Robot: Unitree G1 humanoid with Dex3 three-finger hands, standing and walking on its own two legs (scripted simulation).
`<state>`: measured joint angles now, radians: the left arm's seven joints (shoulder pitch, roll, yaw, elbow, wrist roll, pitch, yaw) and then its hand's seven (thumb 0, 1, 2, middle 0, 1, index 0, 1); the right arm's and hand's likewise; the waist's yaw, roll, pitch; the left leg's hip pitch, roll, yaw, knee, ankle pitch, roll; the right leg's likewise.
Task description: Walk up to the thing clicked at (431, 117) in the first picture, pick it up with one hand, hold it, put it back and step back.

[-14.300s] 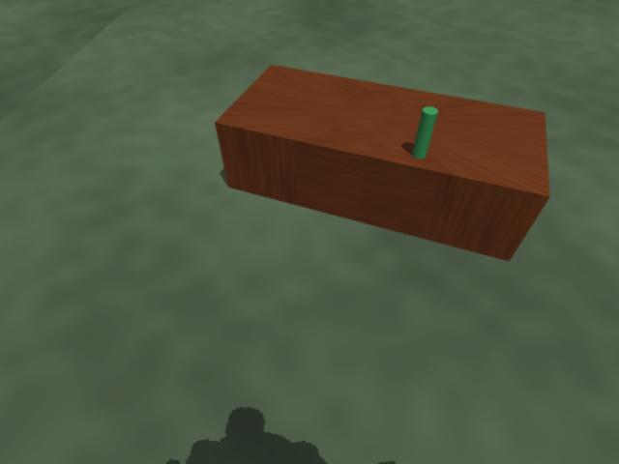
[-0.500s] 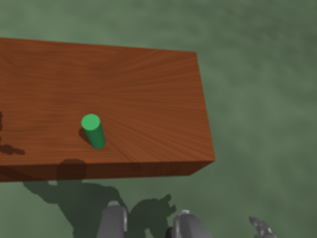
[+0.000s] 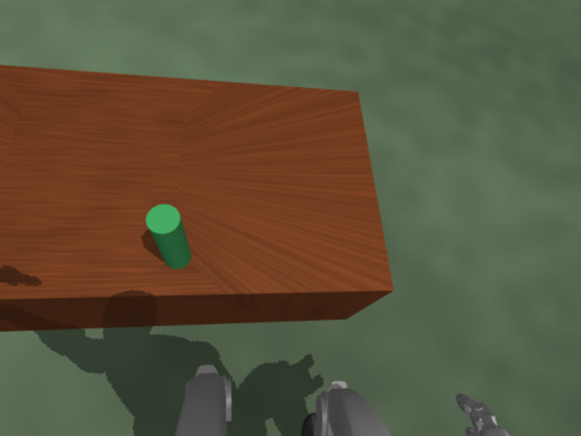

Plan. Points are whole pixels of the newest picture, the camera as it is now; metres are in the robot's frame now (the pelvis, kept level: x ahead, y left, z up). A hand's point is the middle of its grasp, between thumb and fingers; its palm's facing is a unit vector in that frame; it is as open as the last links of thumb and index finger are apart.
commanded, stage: approach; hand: left
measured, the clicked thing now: (171, 240) +0.45 +0.20 -0.22
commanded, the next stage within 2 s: close in in 0.42 s
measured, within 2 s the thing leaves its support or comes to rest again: neither
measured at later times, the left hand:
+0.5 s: hand (100, 248) +0.41 +0.30 -0.17, palm faces +0.05 -1.00 +0.06, open 17.5 cm
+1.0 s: hand (156, 250) +0.43 +0.22 -0.21, palm faces +0.11 -0.99 +0.03, open 17.6 cm
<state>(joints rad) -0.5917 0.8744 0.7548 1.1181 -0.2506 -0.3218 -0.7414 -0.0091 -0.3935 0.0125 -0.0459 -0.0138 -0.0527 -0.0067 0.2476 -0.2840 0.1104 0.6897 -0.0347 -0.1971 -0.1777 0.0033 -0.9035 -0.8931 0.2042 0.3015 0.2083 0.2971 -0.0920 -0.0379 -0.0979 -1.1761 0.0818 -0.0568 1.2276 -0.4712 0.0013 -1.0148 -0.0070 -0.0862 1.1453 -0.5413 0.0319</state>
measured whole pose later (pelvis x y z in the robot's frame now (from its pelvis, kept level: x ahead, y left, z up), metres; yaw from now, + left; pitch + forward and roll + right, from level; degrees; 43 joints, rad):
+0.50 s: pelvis -0.04 +0.00 -0.15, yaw -4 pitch +34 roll -8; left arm -0.71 0.67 0.68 1.11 -0.21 -0.55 -0.64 -0.02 -0.52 0.04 -0.02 -0.06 -0.03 -0.06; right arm 0.13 -0.25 0.09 0.71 -0.11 -0.18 -0.08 0.00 -0.91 -0.89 0.20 0.30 0.21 0.30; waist -0.13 -0.03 -0.16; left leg -1.82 0.09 -0.09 1.81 -0.61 0.00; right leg -1.66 0.00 -0.07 1.78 -0.72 0.03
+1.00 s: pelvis -0.07 -0.02 -0.22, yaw -5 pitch +34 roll -5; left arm -0.74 0.52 0.57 0.97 -0.17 -0.48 -0.34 -0.02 -0.57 0.00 -0.03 -0.06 -0.06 -0.04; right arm 0.16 -0.25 0.05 0.69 -0.07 -0.06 -0.01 0.00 -0.93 -0.89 0.20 0.30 0.21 0.30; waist -0.11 0.00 -0.16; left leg -2.02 0.11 -0.10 2.00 -0.59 -0.02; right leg -1.89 0.02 -0.06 2.01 -0.72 0.01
